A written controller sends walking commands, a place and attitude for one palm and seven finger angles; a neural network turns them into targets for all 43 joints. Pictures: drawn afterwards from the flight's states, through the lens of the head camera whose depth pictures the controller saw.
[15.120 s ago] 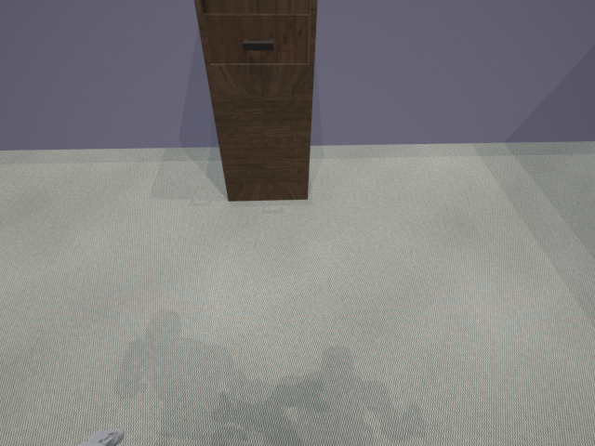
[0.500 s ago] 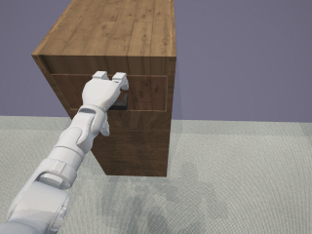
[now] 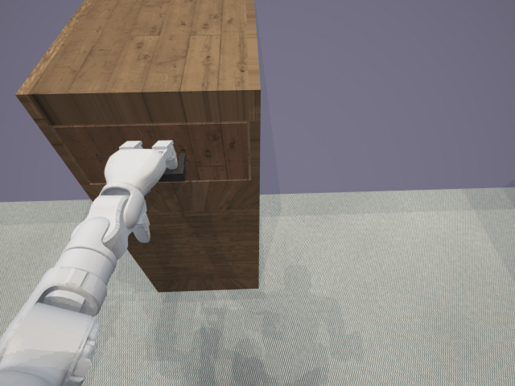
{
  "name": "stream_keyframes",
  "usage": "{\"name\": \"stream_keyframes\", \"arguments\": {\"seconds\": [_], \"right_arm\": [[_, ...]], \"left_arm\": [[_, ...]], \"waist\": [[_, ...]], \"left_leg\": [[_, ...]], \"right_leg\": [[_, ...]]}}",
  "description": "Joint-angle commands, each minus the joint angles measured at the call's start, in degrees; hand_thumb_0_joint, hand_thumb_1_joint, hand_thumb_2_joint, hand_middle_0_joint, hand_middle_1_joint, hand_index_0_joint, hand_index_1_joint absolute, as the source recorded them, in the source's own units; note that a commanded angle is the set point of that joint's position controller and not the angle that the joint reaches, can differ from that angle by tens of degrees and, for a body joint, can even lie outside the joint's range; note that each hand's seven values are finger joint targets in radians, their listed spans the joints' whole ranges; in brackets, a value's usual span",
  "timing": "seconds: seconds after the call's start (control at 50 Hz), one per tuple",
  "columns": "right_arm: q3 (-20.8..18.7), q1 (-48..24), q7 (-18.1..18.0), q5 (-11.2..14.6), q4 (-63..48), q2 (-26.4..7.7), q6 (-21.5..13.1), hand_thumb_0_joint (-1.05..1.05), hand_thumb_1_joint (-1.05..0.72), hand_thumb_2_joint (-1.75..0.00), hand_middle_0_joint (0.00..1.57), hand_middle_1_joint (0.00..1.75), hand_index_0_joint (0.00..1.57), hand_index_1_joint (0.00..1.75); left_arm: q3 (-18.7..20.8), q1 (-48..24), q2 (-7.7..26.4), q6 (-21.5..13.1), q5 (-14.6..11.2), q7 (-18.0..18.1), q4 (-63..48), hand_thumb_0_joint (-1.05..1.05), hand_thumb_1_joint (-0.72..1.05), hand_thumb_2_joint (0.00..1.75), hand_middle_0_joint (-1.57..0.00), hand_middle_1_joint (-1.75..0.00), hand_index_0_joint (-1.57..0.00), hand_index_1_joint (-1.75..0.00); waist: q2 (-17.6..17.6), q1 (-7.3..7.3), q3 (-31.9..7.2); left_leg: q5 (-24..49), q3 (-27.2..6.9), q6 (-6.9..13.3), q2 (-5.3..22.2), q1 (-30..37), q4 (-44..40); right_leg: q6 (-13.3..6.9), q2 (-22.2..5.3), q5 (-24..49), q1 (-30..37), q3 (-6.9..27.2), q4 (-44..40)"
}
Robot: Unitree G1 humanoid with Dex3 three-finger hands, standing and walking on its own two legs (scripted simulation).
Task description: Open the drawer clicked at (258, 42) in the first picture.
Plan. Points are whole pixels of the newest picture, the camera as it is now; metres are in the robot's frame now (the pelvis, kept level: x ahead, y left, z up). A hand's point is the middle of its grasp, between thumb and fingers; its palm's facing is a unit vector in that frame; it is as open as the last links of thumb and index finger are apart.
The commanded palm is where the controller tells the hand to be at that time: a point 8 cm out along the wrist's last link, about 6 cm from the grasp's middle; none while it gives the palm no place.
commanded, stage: move the hooked fingers above the handle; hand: left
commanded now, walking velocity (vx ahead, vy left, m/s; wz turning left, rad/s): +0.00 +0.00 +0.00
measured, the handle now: (159, 166) +0.51 +0.19 +0.01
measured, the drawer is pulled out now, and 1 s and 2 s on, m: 0.00 0.00 0.00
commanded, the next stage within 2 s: lift the fingers back up to retry in 1.34 s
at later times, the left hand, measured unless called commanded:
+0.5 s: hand (164, 179) +0.45 +0.16 +0.05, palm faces -0.16 -0.04 -0.99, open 13.9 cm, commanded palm +0.45 +0.17 +0.12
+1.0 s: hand (175, 162) +0.47 +0.14 +0.07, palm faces +0.00 -0.04 -1.00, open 13.2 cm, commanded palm +0.44 +0.20 +0.13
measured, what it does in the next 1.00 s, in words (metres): stands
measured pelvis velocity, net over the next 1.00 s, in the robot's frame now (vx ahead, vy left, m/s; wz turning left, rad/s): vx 0.01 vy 0.00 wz -0.04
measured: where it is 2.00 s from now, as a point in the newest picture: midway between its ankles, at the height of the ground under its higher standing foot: outside the picture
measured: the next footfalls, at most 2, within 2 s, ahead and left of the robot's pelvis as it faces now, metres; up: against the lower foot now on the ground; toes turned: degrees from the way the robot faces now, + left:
none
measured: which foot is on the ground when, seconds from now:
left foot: down 0.00-1.00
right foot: down 0.00-1.00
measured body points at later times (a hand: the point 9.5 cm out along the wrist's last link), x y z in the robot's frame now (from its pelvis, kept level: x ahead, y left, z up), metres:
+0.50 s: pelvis +0.01 +0.00 +0.00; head +0.05 +0.00 +0.45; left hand +0.45 +0.17 +0.10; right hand +0.11 -0.25 -0.13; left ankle +0.02 +0.08 -0.72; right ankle -0.02 -0.08 -0.72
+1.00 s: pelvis +0.01 +0.00 +0.01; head +0.04 -0.02 +0.45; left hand +0.46 +0.14 +0.12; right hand +0.08 -0.25 -0.13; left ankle +0.02 +0.08 -0.72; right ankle -0.02 -0.08 -0.72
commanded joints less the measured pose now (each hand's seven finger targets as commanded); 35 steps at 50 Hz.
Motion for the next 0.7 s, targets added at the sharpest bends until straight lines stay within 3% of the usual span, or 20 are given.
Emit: {"name": "stream_keyframes", "arguments": {"seconds": [0.0, 0.06, 0.1, 0.16, 0.18, 0.22, 0.26, 0.28, 0.3, 0.32, 0.38, 0.44, 0.48, 0.5, 0.54, 0.56, 0.58, 0.62, 0.64, 0.68], "right_arm": [[-3.67, 0.1, 0.41, -1.01, -3.23, -6.57, -3.77, 0.0, -0.9, -0.9, 0.2, 0.3, 0.2, 0.3], [-3.8, 0.92, 1.99, -0.91, -0.58, -6.98, -4.01, 0.0, -0.9, -0.9, 0.2, 0.3, 0.2, 0.3], [-3.81, 0.96, 2.79, -0.5, 0.54, -7.56, -3.71, 0.0, -0.9, -0.9, 0.2, 0.3, 0.2, 0.3], [-3.73, 0.91, 3.83, -0.36, 0.69, -8.03, -2.48, 0.0, -0.9, -0.9, 0.2, 0.3, 0.2, 0.3], [-3.65, 1.15, 3.89, -0.42, 0.46, -8.17, -1.89, 0.0, -0.9, -0.9, 0.2, 0.3, 0.2, 0.3], [-3.24, 0.08, 3.52, -0.23, -0.08, -8.2, -0.34, 0.0, -0.9, -0.9, 0.2, 0.3, 0.2, 0.3], [-2.69, -0.81, 2.97, -0.02, -0.37, -8.42, 0.46, 0.0, -0.9, -0.9, 0.2, 0.3, 0.2, 0.3], [-2.47, -1.19, 2.61, 0.1, -0.88, -8.39, 0.67, 0.0, -0.9, -0.9, 0.2, 0.3, 0.2, 0.3], [-2.33, -1.62, 2.43, 0.0, -1.09, -8.34, 0.74, 0.0, -0.9, -0.9, 0.2, 0.3, 0.2, 0.3], [-2.32, -1.76, 2.2, -0.07, -1.48, -8.19, 0.8, 0.0, -0.9, -0.9, 0.2, 0.3, 0.2, 0.3], [-1.89, -2.11, 1.97, -0.43, -2.37, -7.66, 0.53, 0.0, -0.9, -0.9, 0.2, 0.3, 0.2, 0.3], [-1.81, -2.07, 1.68, -0.79, -3.56, -6.98, -0.16, 0.0, -0.9, -0.9, 0.2, 0.3, 0.2, 0.3], [-2.14, -1.58, 1.28, -0.98, -4.34, -6.78, -1.05, 0.0, -0.9, -0.9, 0.2, 0.3, 0.2, 0.3], [-2.34, -1.11, 1.14, -1.23, -4.65, -6.48, -1.54, 0.0, -0.9, -0.9, 0.2, 0.3, 0.2, 0.3], [-2.5, -0.47, 0.89, -1.69, -4.54, -5.98, -2.36, 0.0, -0.9, -0.9, 0.2, 0.3, 0.2, 0.3], [-2.45, -0.12, 0.89, -2.01, -4.27, -6.02, -2.62, 0.0, -0.9, -0.9, 0.2, 0.3, 0.2, 0.3], [-2.39, -0.21, 0.98, -1.95, -4.11, -5.59, -2.7, 0.0, -0.9, -0.9, 0.2, 0.3, 0.2, 0.3], [-2.2, -0.95, 1.42, -1.89, -3.02, -5.68, -2.58, 0.0, -0.9, -0.9, 0.2, 0.3, 0.2, 0.3], [-2.17, -1.21, 1.84, -1.8, -2.36, -6.04, -2.31, 0.0, -0.9, -0.9, 0.2, 0.3, 0.2, 0.3], [-2.2, -1.1, 1.99, -1.5, -1.99, -6.82, -1.54, 0.0, -0.9, -0.9, 0.2, 0.3, 0.2, 0.3]], "left_arm": [[7.48, -38.09, 14.34, -5.92, 1.05, 10.22, -20.52, 0.0, -0.5, 0.3, -0.3, -1.2, -0.3, -1.2], [3.72, -37.88, 8.07, -0.65, -0.03, 13.51, -12.42, 0.0, -0.5, 0.3, -0.3, -1.2, -0.3, -1.2], [2.72, -36.11, 6.64, 4.91, -0.51, 13.87, -5.78, 0.0, -0.5, 0.3, -0.3, -1.2, -0.3, -1.2], [-2.12, -35.01, 0.98, 11.82, -0.95, 10.68, 0.34, 0.0, -0.5, 0.3, -0.3, -1.2, -0.3, -1.2], [-2.7, -34.28, 0.77, 12.94, -0.88, 8.99, 0.45, 0.0, -0.5, 0.3, -0.3, -1.2, -0.3, -1.2], [-2.9, -32.83, 1.29, 14.94, -0.65, 6.57, 2.09, 0.0, -0.5, 0.3, -0.3, -1.2, -0.3, -1.2], [-4.93, -33.15, -0.87, 15.96, -0.96, 3.81, 4.38, 0.0, -0.5, 0.3, -0.3, -1.2, -0.3, -1.2], [-5.54, -31.15, -1.5, 15.92, -1.05, 2.49, 5.42, 0.0, -0.5, 0.3, -0.3, -1.2, -0.3, -1.2], [-7.03, -32.03, -3.11, 15.37, -1.3, 1.33, 4.14, 0.0, -0.5, 0.3, -0.3, -1.2, -0.3, -1.2], [-6.16, -30.58, -2.31, 14.7, -1.3, 0.38, 3.86, 0.0, -0.5, 0.3, -0.3, -1.2, -0.3, -1.2], [-8.51, -31.39, -4.8, 11.49, -1.42, -2.11, 1.47, 0.0, -0.5, 0.3, -0.3, -1.2, -0.3, -1.2], [-6.19, -34.35, -2.44, 6.05, -1.32, -2.03, -3.91, 0.0, -0.5, 0.3, -0.3, -1.2, -0.3, -1.2], [-0.23, -40.31, 4.97, 0.94, -1.08, 0.74, -11.27, 0.0, -0.5, 0.3, -0.3, -1.2, -0.3, -1.2], [3.41, -41.55, 8.84, -1.05, -0.45, 3.13, -13.96, 0.0, -0.5, 0.3, -0.3, -1.2, -0.3, -1.2], [9.05, -43.39, 14.88, -3.08, 1.25, 8.7, -17.84, 0.0, -0.5, 0.3, -0.3, -1.2, -0.3, -1.2], [11.7, -43.62, 17.81, -2.82, 1.8, 11.51, -18.23, 0.0, -0.5, 0.3, -0.3, -1.2, -0.3, -1.2], [12.33, -41.29, 17.69, -1.34, 2.18, 14.19, -16.01, 0.0, -0.5, 0.3, -0.3, -1.2, -0.3, -1.2], [12.06, -37.69, 16.03, 3.53, 2.6, 17.91, -9.97, 0.0, -0.5, 0.3, -0.3, -1.2, -0.3, -1.2], [10.43, -37.32, 14.52, 6.69, 2.73, 18.69, -6.81, 0.0, -0.5, 0.3, -0.3, -1.2, -0.3, -1.2], [12.42, -37.86, 17.99, 10.63, 2.74, 19.22, -5.86, 0.0, -0.5, 0.3, -0.3, -1.2, -0.3, -1.2]], "waist": [[5.53, -1.15, -24.45], [2.41, -2.79, -22.23], [1.22, -2.67, -20.0], [0.16, -2.65, -21.44], [-0.81, -2.17, -23.14], [-4.76, -2.4, -20.5], [-8.73, -3.69, -14.76], [-9.9, -3.41, -12.17], [-9.35, -4.01, -11.38], [-9.12, -3.38, -10.87], [-5.42, -3.66, -10.36], [-1.69, -3.43, -11.72], [0.96, -2.45, -18.21], [2.72, -1.18, -22.22], [4.67, 0.33, -28.63], [3.97, 1.21, -30.3], [3.09, 1.46, -30.55], [2.0, 1.45, -26.89], [1.16, 0.82, -26.29], [0.37, 1.53, -27.89]], "left_leg": [[10.27, -3.22, -0.07, 0.97, 17.68, 0.02], [11.05, -3.68, -0.67, 1.1, 16.54, 0.28], [10.32, -3.3, -0.84, 1.25, 15.43, -0.61], [15.06, -2.62, -1.14, 1.27, 16.55, -0.95], [17.36, -2.32, -0.96, 1.25, 17.12, -0.5], [16.98, -1.79, -0.38, 0.96, 15.0, -0.78], [13.89, -1.91, -0.01, 0.74, 11.78, -1.95], [12.13, -1.87, 0.12, 0.6, 10.61, -2.38], [11.75, -2.02, 0.19, 0.64, 11.32, -2.56], [11.13, -2.03, 0.22, 0.59, 11.38, -2.65], [10.44, -2.52, 0.22, 0.53, 12.7, -2.33], [7.3, -2.91, 0.05, 0.65, 13.15, -1.44], [7.79, -3.41, 0.17, 0.76, 13.99, -0.21], [9.12, -3.63, 0.01, 0.83, 15.2, 0.47], [12.68, -4.02, -0.45, 0.96, 16.3, 1.85], [14.43, -4.41, -0.69, 0.85, 14.88, 2.41], [14.99, -4.17, -0.81, 0.87, 14.02, 2.54], [15.43, -2.9, -1.11, 0.89, 10.87, 2.21], [15.4, -2.28, -1.14, 0.96, 10.18, 1.94], [16.69, -1.31, -1.04, 0.82, 9.64, 1.39]], "right_leg": [[1.07, -2.67, 8.19, -1.39, 2.84, -4.03], [1.13, -2.1, 8.04, -4.51, 0.74, -3.42], [1.34, -1.96, 7.94, -5.02, 0.18, -3.93], [1.34, -1.95, 12.18, -2.68, -0.32, -4.35], [1.46, -2.06, 15.11, -0.75, -0.03, -3.99], [1.89, -2.44, 17.16, 1.68, 0.4, -4.94], [2.13, -2.95, 16.4, 1.74, 0.41, -6.33], [2.24, -3.03, 15.22, 1.31, 0.47, -6.67], [2.25, -3.21, 14.87, 0.39, 0.51, -6.82], [2.12, -3.29, 13.83, 0.36, 0.52, -6.91], [1.72, -3.46, 11.56, -1.88, 0.55, -6.41], [1.42, -3.5, 7.06, -4.4, 0.85, -5.43], [1.25, -3.48, 7.32, -2.78, 1.76, -3.78], [1.01, -3.27, 8.02, -2.17, 1.81, -2.46], [0.8, -2.77, 9.87, -1.9, 1.57, -0.43], [0.71, -2.47, 10.84, -1.17, 1.14, 0.65], [0.81, -2.17, 11.51, -0.7, 0.99, 0.86], [0.89, -1.91, 12.4, -0.71, 0.26, 0.69], [1.09, -1.85, 12.92, -0.47, 0.17, 0.33], [1.32, -1.99, 15.47, 2.89, 0.71, -0.41]]}}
